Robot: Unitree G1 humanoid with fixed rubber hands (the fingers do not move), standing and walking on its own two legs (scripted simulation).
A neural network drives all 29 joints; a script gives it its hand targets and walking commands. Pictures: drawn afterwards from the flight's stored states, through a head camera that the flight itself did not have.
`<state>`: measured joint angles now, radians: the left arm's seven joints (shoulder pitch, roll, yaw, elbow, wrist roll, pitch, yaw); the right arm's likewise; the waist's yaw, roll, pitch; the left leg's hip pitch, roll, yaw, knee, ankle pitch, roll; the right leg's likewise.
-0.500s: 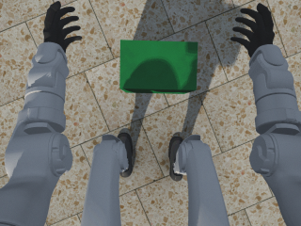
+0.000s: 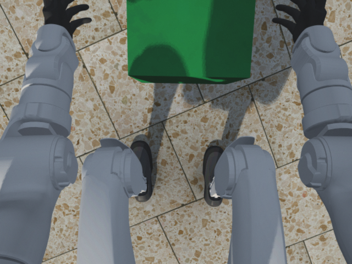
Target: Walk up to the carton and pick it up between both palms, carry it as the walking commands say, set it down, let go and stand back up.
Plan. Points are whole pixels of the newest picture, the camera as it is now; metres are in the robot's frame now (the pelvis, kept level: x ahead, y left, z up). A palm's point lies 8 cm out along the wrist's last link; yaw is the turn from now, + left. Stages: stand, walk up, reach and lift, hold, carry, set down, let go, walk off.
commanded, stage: reach and lift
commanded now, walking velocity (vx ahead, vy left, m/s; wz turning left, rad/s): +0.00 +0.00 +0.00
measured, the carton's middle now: (187, 48) +0.53 -0.02 -0.32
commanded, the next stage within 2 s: none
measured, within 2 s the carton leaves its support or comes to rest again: neither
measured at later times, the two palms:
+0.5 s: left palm (83, 37) +0.53 +0.21 -0.24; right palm (273, 44) +0.52 -0.22 -0.25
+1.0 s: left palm (93, 39) +0.53 +0.19 -0.24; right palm (267, 43) +0.52 -0.20 -0.25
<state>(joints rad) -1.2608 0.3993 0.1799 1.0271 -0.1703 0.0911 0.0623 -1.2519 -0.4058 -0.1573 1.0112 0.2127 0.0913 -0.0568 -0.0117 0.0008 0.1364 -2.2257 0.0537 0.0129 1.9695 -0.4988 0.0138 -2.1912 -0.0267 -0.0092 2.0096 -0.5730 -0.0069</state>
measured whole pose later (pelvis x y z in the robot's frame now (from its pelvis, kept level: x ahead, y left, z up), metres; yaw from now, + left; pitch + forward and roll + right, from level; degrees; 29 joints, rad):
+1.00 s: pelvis -0.01 +0.00 -0.07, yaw +0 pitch +35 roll +0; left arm -1.48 0.43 0.01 1.23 -0.32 0.01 0.10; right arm -1.44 -0.40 -0.02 1.18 0.30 0.02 -0.10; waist -0.01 0.00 0.40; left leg -2.32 0.05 0.00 2.19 -0.50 0.01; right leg -2.27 -0.03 -0.01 2.24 -0.58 -0.01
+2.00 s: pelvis -0.02 +0.00 -0.08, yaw -1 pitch +35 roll +0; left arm -1.56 0.36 0.07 1.25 -0.22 0.08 0.10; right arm -1.50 -0.41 0.00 1.20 0.31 0.09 -0.09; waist -0.01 -0.01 0.40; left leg -2.35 0.05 -0.01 2.22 -0.47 0.01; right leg -2.31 -0.01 -0.01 2.25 -0.55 -0.01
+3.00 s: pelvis +0.00 +0.00 -0.02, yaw -1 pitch +45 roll +0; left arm -1.18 0.20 0.31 0.79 0.00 0.30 0.14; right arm -1.18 -0.22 -0.28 0.80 0.01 0.30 -0.11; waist -0.01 0.00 -0.02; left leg -2.31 0.01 -0.01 2.01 -0.50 -0.01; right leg -2.28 0.00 0.01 2.04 -0.56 0.00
